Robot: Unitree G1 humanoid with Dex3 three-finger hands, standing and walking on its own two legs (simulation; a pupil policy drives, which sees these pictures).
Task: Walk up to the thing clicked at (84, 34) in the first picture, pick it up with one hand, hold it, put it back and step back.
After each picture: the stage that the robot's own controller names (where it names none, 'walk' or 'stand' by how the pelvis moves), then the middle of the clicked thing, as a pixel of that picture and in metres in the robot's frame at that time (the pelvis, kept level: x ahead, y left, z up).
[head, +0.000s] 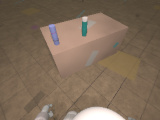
stand; (84, 27) +1.10 +0.12 -0.05
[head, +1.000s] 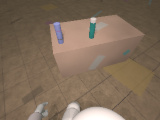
rise first; (92, 28) +1.02 +0.05 -0.03
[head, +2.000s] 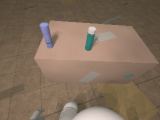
rise first; (89, 39) +0.73 +0.06 -0.02
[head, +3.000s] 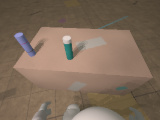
stand; (68, 49) +0.59 +0.23 -0.03
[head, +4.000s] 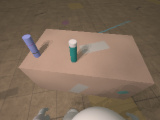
stand; (73, 52) +0.59 +0.19 -0.05
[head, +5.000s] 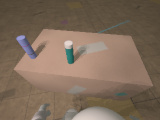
stand; (69, 53) +0.56 +0.21 -0.05
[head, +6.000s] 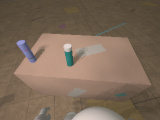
stand; (69, 56) +0.55 +0.22 -0.05
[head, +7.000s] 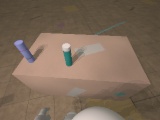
stand; (67, 55) +0.55 +0.23 -0.05
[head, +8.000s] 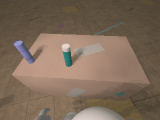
rise first; (67, 56) +0.55 +0.23 -0.05
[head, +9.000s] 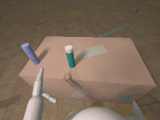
rise first; (70, 57) +0.55 +0.24 -0.05
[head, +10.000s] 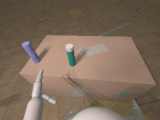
go down; (71, 56) +0.56 +0.24 -0.05
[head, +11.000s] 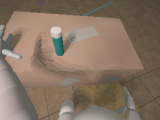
go down; (58, 43) +0.55 +0.22 +0.00
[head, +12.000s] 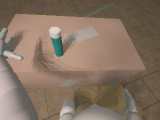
approach; (57, 43) +0.55 +0.23 +0.01
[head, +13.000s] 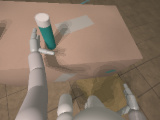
close in; (47, 34) +0.57 +0.24 +0.05
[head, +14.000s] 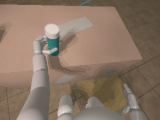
lift; (53, 43) +0.51 +0.20 +0.05
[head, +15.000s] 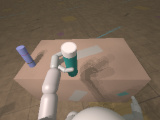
lift; (71, 62) +0.32 +0.12 +0.18
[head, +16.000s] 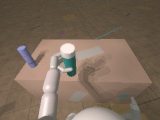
hold; (70, 62) +0.33 +0.14 +0.16
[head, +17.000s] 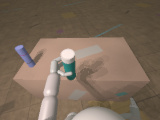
hold; (69, 67) +0.32 +0.14 +0.12
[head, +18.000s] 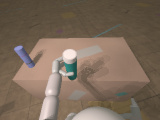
crouch; (71, 67) +0.32 +0.13 +0.12
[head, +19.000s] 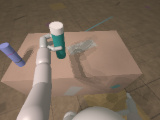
crouch; (59, 43) +0.47 +0.19 +0.17
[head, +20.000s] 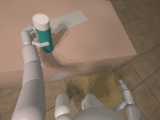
lower; (45, 37) +0.53 +0.21 +0.05
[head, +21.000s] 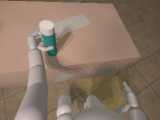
lower; (50, 41) +0.51 +0.20 +0.05
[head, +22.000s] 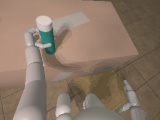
lower; (47, 38) +0.52 +0.20 +0.05
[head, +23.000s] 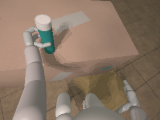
lower; (47, 38) +0.53 +0.21 +0.06
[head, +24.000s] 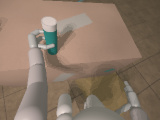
draw back; (51, 39) +0.52 +0.20 +0.05
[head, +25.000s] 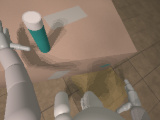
rise; (40, 36) +0.51 +0.23 +0.06
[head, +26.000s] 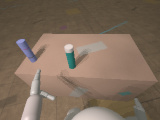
sink last; (70, 57) +0.51 +0.21 -0.01
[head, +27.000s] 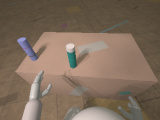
stand; (72, 57) +0.51 +0.21 -0.01
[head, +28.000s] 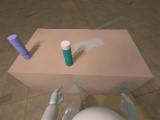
stand; (67, 54) +0.51 +0.22 +0.00
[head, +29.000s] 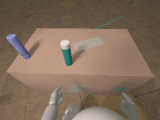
stand; (67, 54) +0.51 +0.22 +0.01
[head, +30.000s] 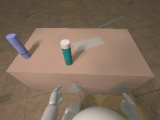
stand; (67, 53) +0.51 +0.22 +0.01
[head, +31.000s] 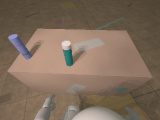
stand; (68, 54) +0.51 +0.21 +0.00
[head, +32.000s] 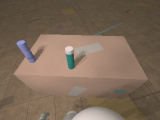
walk; (70, 58) +0.53 +0.20 -0.05
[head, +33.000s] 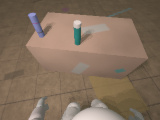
walk; (77, 34) +0.75 +0.17 -0.03
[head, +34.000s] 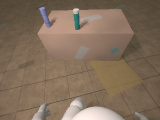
stand; (76, 20) +1.10 +0.26 -0.03
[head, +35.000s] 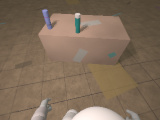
stand; (77, 23) +1.12 +0.23 -0.04
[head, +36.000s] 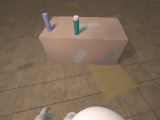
stand; (76, 25) +1.14 +0.24 -0.05
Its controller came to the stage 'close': yes
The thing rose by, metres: 0.21
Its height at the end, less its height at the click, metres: +0.00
